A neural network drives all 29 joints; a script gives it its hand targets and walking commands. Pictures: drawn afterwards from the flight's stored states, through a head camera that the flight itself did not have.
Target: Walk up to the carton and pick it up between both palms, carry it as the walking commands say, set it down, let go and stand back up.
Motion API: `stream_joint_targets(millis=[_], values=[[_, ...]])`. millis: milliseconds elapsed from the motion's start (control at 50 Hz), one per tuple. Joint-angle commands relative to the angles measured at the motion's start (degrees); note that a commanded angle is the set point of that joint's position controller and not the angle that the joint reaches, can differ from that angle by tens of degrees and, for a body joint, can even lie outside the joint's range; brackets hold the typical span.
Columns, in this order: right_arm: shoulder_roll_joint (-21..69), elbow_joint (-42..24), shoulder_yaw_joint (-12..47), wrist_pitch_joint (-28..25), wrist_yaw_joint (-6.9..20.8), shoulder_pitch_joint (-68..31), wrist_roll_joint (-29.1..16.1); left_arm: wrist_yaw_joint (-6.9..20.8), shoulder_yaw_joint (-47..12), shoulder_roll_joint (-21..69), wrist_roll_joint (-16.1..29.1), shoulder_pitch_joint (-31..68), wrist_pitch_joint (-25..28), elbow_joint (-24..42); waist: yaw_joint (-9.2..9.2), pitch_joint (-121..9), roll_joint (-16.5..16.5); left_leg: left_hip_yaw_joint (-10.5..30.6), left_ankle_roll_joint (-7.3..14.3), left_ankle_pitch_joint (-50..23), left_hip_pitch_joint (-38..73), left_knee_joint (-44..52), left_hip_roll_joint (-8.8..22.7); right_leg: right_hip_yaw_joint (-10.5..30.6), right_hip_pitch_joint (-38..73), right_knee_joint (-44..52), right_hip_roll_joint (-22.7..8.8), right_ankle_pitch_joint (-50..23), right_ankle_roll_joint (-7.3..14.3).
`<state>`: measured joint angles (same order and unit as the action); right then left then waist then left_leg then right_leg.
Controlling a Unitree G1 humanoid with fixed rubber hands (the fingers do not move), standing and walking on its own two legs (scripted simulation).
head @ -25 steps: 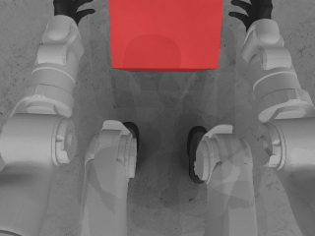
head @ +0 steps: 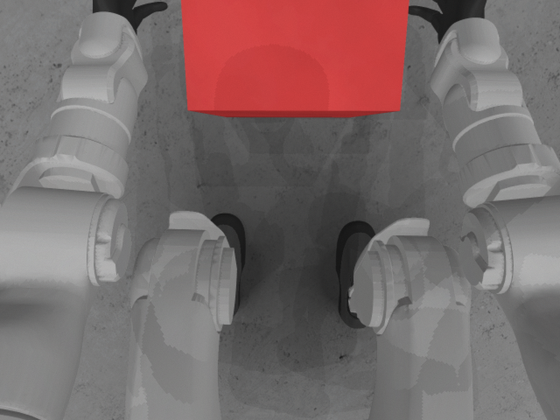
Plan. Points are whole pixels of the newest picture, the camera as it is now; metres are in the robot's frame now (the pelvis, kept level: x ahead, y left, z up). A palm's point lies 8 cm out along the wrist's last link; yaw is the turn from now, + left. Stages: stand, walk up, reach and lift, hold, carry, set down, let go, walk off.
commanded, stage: reach and lift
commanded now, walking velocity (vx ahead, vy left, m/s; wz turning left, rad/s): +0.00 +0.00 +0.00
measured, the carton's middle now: (290, 33) +0.53 +0.02 -0.25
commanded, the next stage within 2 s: none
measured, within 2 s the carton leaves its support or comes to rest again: leaves its support in 1.08 s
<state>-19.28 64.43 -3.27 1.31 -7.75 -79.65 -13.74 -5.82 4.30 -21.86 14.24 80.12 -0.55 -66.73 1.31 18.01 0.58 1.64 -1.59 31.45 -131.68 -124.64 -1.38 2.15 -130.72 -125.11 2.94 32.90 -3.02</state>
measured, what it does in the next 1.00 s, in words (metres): stands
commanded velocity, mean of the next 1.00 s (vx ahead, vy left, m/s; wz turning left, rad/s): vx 0.00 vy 0.00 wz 0.00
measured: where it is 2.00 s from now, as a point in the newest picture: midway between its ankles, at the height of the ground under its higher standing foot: (289, 287)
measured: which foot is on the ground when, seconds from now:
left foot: down 0.00-1.00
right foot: down 0.00-1.00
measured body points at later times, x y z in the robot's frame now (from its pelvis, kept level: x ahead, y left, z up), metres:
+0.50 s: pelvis +0.00 +0.00 +0.01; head +0.37 +0.01 +0.25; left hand +0.54 +0.17 -0.19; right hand +0.55 -0.13 -0.19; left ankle +0.12 +0.12 -0.34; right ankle +0.11 -0.13 -0.34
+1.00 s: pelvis +0.01 +0.00 -0.01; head +0.37 +0.01 +0.26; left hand +0.54 +0.17 -0.18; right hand +0.55 -0.13 -0.18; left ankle +0.12 +0.12 -0.34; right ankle +0.11 -0.13 -0.34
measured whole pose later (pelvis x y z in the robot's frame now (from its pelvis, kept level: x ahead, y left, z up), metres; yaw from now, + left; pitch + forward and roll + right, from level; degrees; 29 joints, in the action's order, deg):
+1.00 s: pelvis +0.01 +0.00 -0.01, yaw -1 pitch +37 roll +0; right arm -12.0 61.2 -13.7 8.0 -6.8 -80.0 -2.4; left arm -4.2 13.4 -15.1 2.4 79.6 -8.3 -61.4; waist 1.5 17.3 1.2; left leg 2.5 -2.4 33.5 -131.1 -127.3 -2.2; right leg 2.1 -130.3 -127.5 4.7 34.5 -3.3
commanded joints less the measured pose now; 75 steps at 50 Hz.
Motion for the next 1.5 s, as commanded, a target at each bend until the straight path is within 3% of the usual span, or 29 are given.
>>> stream_joint_targets(millis=[0, 320, 500, 580, 660, 780, 960, 1120, 1340, 1480], values=[[-4.89, -4.74, -0.79, -1.08, -0.12, -13.6, 0.26, -0.03, 0.37, -5.62, 0.04, 13.63, 0.98, 4.83, 0.41, -66.81, -0.44, -2.84, -0.26, -17.28, 35.08, 9.55, 0.56, -4.08, 31.25, 9.04, -0.38, -15.89, 0.38], [0.19, -4.94, -0.04, -1.81, -1.45, -15.91, 1.93, -1.44, 0.19, -1.34, -2.0, 16.04, 1.64, 4.16, 0.83, -67.7, 0.14, -3.2, -0.44, -17.59, 35.68, 10.41, -1.05, -4.4, 32.87, 9.78, 1.14, -16.29, 0.13], [9.64, -5.56, 4.7, -2.03, -0.21, -19.67, 0.55, -0.35, -3.49, 7.88, -1.56, 19.54, 2.12, 5.19, 1.69, -66.6, 0.15, -3.31, -0.29, -17.68, 35.76, 10.67, -1.78, -4.32, 32.84, 10.06, 2.23, -16.48, 0.26], [22.56, -6.07, 7.17, -1.52, 2.73, -24.95, 0.93, 2.73, -6.56, 20.76, -1.97, 25.24, 1.64, 5.6, 1.84, -65.51, 0.02, -3.24, -0.06, -16.99, 34.52, 10.23, -2.45, -4.32, 31.65, 9.73, 3.05, -16.07, 0.63], [44.47, -7.96, 8.22, 0.55, 9.07, -32.89, 4.17, 9.26, -8.16, 43.36, -4.71, 32.15, -0.83, 6.21, 1.78, -62.23, 0.49, -3.7, 0.28, -15.34, 31.4, 9.06, -3.83, -4.75, 28.69, 9.09, 4.2, -14.93, 1.3], [55.21, -10.63, 4.91, 3.93, 13.98, -31.93, 8.79, 14.3, -5.14, 54.18, -9.15, 30.73, -4.51, 11.04, 1.48, -60.48, 0.63, -4.8, 0.72, -17.57, 29.57, 7.19, -4.9, -5.91, 26.29, 7.73, 5.37, -16.46, 1.5], [59.35, -12.35, 5.17, 5.48, 15.54, -29.31, 8.32, 16.37, -6.17, 58.5, -8.76, 27.83, -6.69, 14.67, 1.41, -61.66, 0.15, -4.99, 0.86, -19.76, 30.47, 6.54, -5.15, -6.36, 26.62, 6.64, 5.64, -18.39, 1.85], [63.1, -17.81, 7.54, 6.12, 14.6, -31.54, 7.16, 15.92, -9.66, 61.38, -6.9, 31.04, -7.29, 20.46, 1.42, -73.7, 0.0, -5.67, 0.2, -23.57, 35.34, 6.92, -5.34, -7.07, 32.14, 6.86, 6.07, -22.34, 1.54], [65.24, -21.02, 7.95, 9.92, 14.4, -34.12, 9.74, 16.42, -8.66, 65.48, -9.81, 31.28, -11.22, 20.9, 1.35, -78.36, 0.07, -6.83, 0.08, -16.48, 35.92, 10.54, -5.47, -7.94, 33.31, 10.6, 6.08, -15.24, 1.22], [67.83, -22.43, 7.53, 12.0, 14.93, -33.99, 10.87, 17.05, -8.62, 68.52, -10.96, 31.21, -13.36, 22.49, 0.7, -82.13, -0.28, -7.1, 0.03, -15.95, 37.11, 12.86, -5.86, -8.34, 34.25, 13.06, 6.24, -14.71, 1.18]])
